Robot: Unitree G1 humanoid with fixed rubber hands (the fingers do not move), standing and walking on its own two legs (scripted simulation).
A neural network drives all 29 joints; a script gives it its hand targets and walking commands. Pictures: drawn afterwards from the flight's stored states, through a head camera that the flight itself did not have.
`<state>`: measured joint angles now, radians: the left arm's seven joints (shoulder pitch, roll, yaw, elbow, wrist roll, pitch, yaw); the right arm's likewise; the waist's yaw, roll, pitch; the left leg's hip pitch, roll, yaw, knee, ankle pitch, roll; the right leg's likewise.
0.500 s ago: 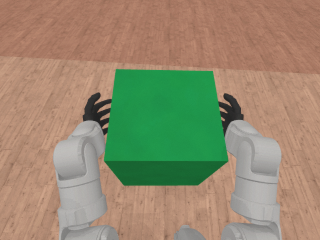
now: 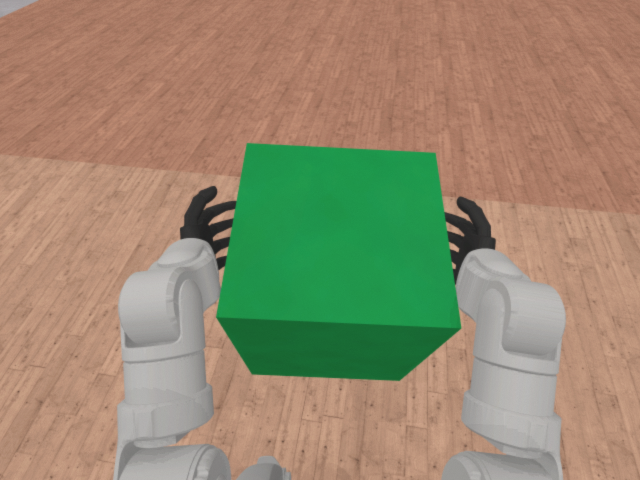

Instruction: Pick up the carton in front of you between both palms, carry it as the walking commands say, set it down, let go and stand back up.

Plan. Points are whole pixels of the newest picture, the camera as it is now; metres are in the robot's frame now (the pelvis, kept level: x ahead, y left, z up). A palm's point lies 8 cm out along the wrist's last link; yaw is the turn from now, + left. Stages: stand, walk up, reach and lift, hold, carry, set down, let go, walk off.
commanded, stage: carry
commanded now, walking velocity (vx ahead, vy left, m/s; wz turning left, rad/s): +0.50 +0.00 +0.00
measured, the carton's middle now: (332, 276) +0.36 +0.02 +0.09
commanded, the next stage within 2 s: none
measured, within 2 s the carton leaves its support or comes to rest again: neither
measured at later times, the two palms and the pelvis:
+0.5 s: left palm (247, 112) +0.65 +0.17 +0.16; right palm (432, 116) +0.64 -0.13 +0.16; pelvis +0.30 +0.03 +0.02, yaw -1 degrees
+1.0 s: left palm (257, 33) +0.97 +0.20 +0.17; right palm (396, 37) +0.94 -0.10 +0.17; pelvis +0.61 +0.06 +0.03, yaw +0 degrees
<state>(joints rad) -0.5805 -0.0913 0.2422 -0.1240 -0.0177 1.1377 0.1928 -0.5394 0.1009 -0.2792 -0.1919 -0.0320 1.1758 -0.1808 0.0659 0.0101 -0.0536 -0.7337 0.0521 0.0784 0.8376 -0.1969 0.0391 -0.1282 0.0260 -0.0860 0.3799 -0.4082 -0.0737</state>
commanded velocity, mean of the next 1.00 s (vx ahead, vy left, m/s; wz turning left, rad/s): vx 0.50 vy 0.00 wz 0.00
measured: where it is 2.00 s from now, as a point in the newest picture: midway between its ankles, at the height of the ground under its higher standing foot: (334, 230)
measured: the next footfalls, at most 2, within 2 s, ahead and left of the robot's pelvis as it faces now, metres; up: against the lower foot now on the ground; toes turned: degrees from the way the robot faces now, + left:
left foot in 0.10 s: +0.25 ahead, +0.11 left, +0.02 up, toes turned +7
right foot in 0.54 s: +0.49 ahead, -0.09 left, +0.04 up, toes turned -6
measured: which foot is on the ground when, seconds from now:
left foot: up 0.00-0.08, down 0.10-0.58, up 0.60-0.86, down 0.88-1.00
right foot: down 0.00-0.10, up 0.12-0.52, down 0.54-0.92, up 0.94-1.00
